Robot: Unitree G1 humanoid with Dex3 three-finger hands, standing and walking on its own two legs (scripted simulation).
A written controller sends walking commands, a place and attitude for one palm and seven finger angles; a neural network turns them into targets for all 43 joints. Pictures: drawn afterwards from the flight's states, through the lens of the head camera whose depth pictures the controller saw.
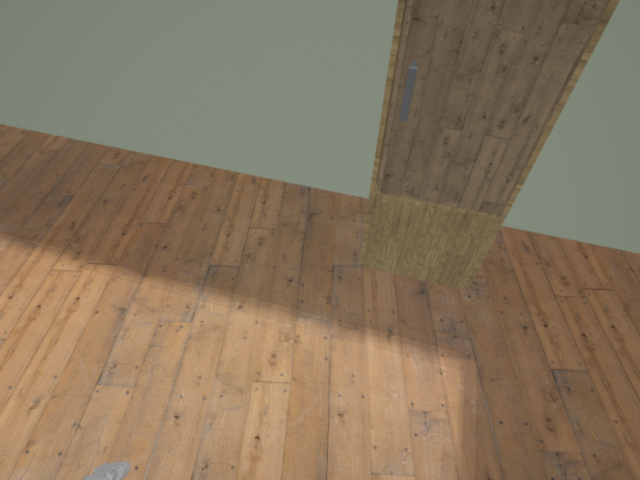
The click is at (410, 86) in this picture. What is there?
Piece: cupboard door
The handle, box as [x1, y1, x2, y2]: [399, 60, 417, 121]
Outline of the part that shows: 417,60 413,60 412,64 409,66 399,120 406,121 417,66 415,65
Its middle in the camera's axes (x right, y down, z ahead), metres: +0.22 -0.37 +0.97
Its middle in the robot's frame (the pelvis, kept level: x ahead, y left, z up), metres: +0.99 -0.17 +0.02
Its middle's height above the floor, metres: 0.79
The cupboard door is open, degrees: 0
